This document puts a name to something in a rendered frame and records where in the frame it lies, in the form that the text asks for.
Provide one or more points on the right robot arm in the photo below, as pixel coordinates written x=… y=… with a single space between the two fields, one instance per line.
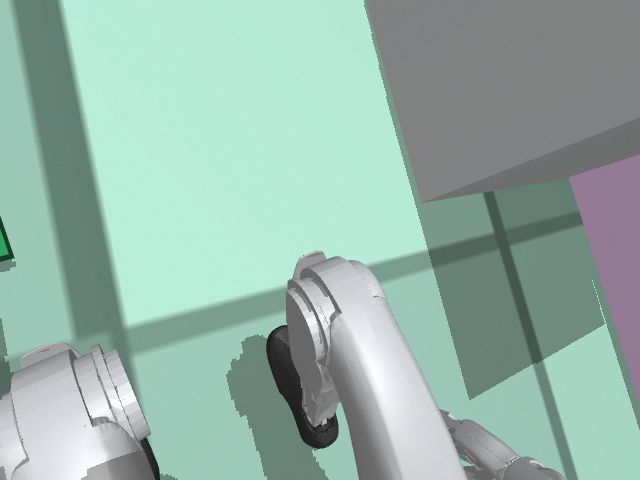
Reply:
x=527 y=468

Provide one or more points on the small box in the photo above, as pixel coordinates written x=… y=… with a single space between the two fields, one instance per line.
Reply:
x=5 y=248

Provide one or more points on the right robot foot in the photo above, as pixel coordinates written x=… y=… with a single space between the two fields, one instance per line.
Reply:
x=289 y=385

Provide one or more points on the right robot hand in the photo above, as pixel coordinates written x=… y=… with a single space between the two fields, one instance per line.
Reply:
x=478 y=446

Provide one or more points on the left robot foot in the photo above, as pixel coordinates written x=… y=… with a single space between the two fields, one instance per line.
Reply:
x=151 y=458

